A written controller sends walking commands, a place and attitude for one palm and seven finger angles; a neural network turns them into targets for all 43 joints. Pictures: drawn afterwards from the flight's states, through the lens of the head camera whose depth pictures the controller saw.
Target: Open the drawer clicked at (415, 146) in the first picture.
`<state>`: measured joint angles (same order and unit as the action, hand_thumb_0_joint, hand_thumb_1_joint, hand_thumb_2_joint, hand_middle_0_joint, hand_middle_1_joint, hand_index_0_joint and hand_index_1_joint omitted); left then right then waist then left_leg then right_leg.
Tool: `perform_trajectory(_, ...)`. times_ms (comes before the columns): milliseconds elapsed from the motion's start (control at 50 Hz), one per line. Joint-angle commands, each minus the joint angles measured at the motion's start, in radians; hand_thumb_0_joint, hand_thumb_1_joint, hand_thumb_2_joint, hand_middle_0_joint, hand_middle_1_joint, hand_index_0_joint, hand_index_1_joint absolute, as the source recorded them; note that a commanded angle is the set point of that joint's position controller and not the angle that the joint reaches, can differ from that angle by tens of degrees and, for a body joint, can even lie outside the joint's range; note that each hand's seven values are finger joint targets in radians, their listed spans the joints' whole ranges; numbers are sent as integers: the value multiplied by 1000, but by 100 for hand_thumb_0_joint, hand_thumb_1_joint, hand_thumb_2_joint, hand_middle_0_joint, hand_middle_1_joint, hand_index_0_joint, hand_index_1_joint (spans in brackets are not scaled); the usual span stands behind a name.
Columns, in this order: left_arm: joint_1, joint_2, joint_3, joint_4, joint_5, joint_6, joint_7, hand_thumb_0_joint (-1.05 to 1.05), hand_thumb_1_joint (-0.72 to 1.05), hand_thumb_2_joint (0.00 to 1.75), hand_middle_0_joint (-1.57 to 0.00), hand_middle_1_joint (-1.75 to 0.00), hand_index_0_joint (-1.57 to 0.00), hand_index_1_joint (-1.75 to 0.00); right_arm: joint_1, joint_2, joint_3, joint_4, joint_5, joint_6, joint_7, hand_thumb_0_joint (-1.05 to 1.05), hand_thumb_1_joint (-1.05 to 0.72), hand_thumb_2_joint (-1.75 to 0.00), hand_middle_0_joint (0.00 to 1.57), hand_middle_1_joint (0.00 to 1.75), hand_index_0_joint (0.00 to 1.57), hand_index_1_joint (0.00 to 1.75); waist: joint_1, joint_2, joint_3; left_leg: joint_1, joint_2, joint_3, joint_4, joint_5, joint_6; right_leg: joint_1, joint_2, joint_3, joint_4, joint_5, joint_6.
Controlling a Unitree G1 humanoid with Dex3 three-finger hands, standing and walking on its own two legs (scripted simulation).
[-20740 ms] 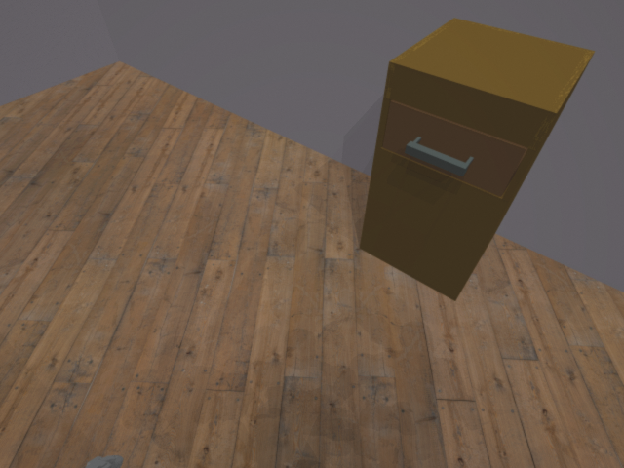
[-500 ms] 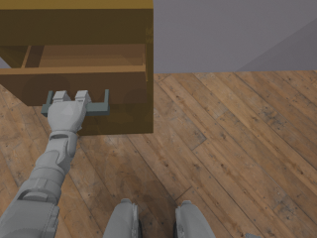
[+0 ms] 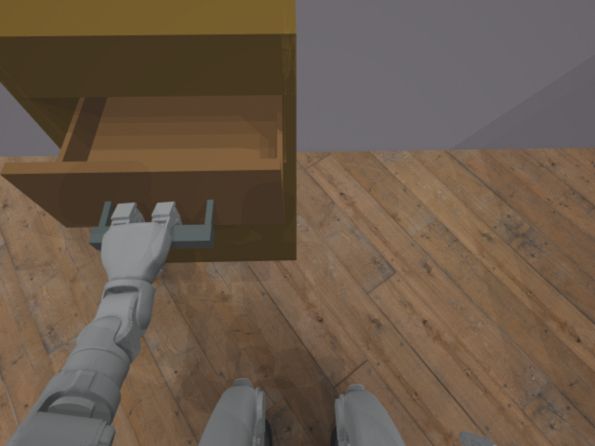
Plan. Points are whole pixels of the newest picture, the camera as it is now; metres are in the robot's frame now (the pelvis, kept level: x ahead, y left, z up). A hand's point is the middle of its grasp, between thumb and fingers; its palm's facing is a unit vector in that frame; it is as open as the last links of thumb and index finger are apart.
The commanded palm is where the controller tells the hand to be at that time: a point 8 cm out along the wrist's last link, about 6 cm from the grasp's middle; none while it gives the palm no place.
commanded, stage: pull the drawer open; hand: left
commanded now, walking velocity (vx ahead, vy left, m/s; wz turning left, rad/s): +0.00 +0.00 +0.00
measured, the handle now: (156, 222) +0.44 +0.23 -0.05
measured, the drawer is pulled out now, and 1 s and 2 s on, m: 0.14 0.25 0.30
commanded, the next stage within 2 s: open the thumb to release the handle in 1.62 s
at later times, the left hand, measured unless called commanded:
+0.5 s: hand (147, 294) +0.33 +0.23 -0.07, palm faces -0.04 -0.04 -1.00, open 6.0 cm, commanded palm +0.30 +0.22 -0.02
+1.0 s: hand (141, 332) +0.28 +0.23 -0.06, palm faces -0.05 -0.05 -1.00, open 6.0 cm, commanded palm +0.25 +0.22 -0.02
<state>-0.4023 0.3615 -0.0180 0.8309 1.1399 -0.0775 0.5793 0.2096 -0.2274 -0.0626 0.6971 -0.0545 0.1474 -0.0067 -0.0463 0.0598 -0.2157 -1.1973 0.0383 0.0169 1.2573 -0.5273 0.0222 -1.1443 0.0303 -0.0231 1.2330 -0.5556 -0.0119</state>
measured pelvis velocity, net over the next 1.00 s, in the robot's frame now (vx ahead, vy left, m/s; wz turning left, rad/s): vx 0.01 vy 0.00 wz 0.01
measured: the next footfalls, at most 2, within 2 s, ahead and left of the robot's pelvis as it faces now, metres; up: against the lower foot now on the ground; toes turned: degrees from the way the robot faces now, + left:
none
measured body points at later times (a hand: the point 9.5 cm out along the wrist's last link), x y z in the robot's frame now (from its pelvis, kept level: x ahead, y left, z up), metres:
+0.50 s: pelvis +0.01 +0.00 +0.00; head +0.12 -0.01 +0.44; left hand +0.33 +0.23 -0.01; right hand +0.14 -0.25 -0.13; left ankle +0.03 +0.11 -0.62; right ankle +0.01 -0.12 -0.62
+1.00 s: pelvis +0.01 +0.00 +0.00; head +0.11 -0.01 +0.44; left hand +0.27 +0.23 -0.01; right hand +0.18 -0.24 -0.13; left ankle +0.03 +0.11 -0.62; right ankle +0.01 -0.12 -0.62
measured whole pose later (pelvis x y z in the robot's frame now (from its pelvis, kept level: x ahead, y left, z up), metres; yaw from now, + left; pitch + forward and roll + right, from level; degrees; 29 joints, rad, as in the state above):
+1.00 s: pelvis +0.01 +0.00 +0.00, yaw +1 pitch +24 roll -2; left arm 0.07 0.30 -0.08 0.41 1.16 -0.02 0.62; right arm 0.12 -0.22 -0.04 0.62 -0.06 0.14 -0.01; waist 0.00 0.05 -0.22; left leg -1.12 0.03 0.01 1.26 -0.55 0.02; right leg -1.07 0.03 -0.02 1.24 -0.59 -0.02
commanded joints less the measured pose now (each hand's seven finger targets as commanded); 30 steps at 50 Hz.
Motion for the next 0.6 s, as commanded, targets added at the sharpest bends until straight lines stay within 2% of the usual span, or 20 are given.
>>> perform_trajectory(0,-151,132,40,-183,-9,-17,54,0,90,90,-40,-135,-40,-135,58,-144,-49,-83,0,-25,-12,0,-90,-90,20,30,20,30,1,-29,-394,384,-36,-23,-131,340,19,178,31,-21,-164,342,-32)
perform_trajectory(80,-84,155,69,-227,-4,-8,64,0,90,90,-40,-135,-40,-135,47,-145,-49,-89,-3,-24,-13,0,-90,-90,20,30,20,30,23,1,-427,415,-37,-21,-130,375,15,190,31,-19,-153,369,-37)
perform_trajectory(120,-68,124,44,-225,-7,1,65,0,90,90,-40,-135,-40,-135,39,-140,-48,-92,0,-24,-14,0,-90,-90,20,30,20,30,11,-38,-386,388,-39,-19,-134,349,18,197,30,-18,-166,358,-34)
perform_trajectory(160,-27,142,65,-235,-11,4,66,0,90,90,-40,-135,-40,-135,31,-142,-46,-97,0,-27,-14,0,-90,-90,20,30,20,30,29,-18,-390,392,-40,-17,-139,354,16,204,29,-18,-164,359,-36)
perform_trajectory(180,-28,156,74,-247,-7,6,68,0,90,90,-40,-135,-40,-135,29,-142,-46,-96,0,-27,-17,0,-90,-90,20,30,20,30,27,-29,-397,392,-39,-20,-134,361,17,207,31,-16,-159,369,-36)
perform_trajectory(200,-22,131,53,-261,-7,8,68,0,90,90,-40,-135,-40,-135,26,-139,-46,-102,0,-27,-17,0,-90,-90,20,30,20,30,25,-22,-399,390,-42,-16,-136,357,17,214,29,-16,-162,370,-35)
perform_trajectory(240,9,148,75,-278,-7,12,71,0,90,90,-40,-135,-40,-135,17,-140,-46,-104,-1,-29,-18,0,-90,-90,20,30,20,30,36,-14,-397,401,-42,-19,-138,364,15,214,30,-16,-161,368,-38)
perform_trajectory(300,53,116,51,-310,-11,18,74,0,90,90,-40,-135,-40,-135,7,-134,-45,-115,1,-31,-16,0,-90,-90,20,30,20,30,32,-32,-384,403,-41,-17,-141,362,16,222,30,-18,-167,375,-36)
perform_trajectory(340,83,114,53,-331,-9,22,75,0,90,90,-40,-135,-40,-135,-5,-134,-43,-122,-1,-32,-17,0,-90,-90,20,30,20,30,39,-9,-388,411,-42,-20,-141,374,13,215,30,-20,-162,375,-39)
perform_trajectory(360,97,112,52,-343,-12,23,76,0,90,90,-40,-135,-40,-135,-6,-134,-44,-124,-1,-34,-16,0,-90,-90,20,30,20,30,42,-12,-391,416,-40,-18,-141,372,14,219,29,-21,-162,376,-39)
perform_trajectory(380,121,118,63,-341,-11,25,78,0,90,90,-40,-135,-40,-135,-12,-133,-44,-125,-1,-32,-18,0,-90,-90,20,30,20,30,40,-44,-389,407,-41,-16,-139,367,16,229,29,-17,-164,382,-36)
perform_trajectory(400,131,108,52,-344,-11,27,78,0,90,90,-40,-135,-40,-135,-15,-132,-42,-131,0,-34,-18,0,-90,-90,20,30,20,30,37,-45,-365,393,-44,-14,-139,353,17,230,29,-14,-171,379,-36)
perform_trajectory(420,126,102,45,-349,-8,28,78,0,90,90,-40,-135,-40,-135,-20,-131,-40,-130,1,-34,-18,0,-90,-90,20,30,20,30,36,-40,-358,392,-44,-16,-143,346,16,223,29,-16,-170,368,-37)
perform_trajectory(460,153,105,52,-381,-5,30,83,0,90,90,-40,-135,-40,-135,-23,-132,-42,-136,-1,-37,-18,0,-90,-90,20,30,20,30,48,-10,-380,417,-42,-19,-141,370,14,217,28,-22,-159,374,-40)
perform_trajectory(540,206,88,46,-409,-5,45,87,0,90,90,-40,-135,-40,-135,-44,-130,-40,-148,-3,-34,-16,0,-90,-90,20,30,20,30,47,-23,-359,417,-42,-26,-142,376,12,208,29,-27,-158,369,-41)
perform_trajectory(560,211,71,27,-409,-6,49,85,0,90,90,-40,-135,-40,-135,-43,-129,-39,-150,-1,-36,-15,0,-90,-90,20,30,20,30,42,-32,-348,415,-42,-23,-143,359,14,208,28,-27,-165,359,-39)
perform_trajectory(580,209,95,47,-427,-3,47,86,0,90,90,-40,-135,-40,-135,-46,-130,-39,-149,-1,-36,-17,0,-90,-90,20,30,20,30,50,-34,-359,415,-41,-24,-143,363,12,210,28,-25,-157,361,-39)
